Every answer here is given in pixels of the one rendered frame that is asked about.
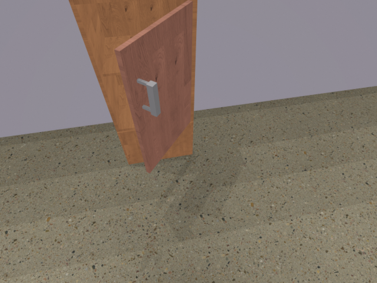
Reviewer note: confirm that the handle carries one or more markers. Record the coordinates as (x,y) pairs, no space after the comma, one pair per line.
(152,91)

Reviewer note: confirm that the cupboard door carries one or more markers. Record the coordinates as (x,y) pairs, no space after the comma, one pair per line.
(161,53)

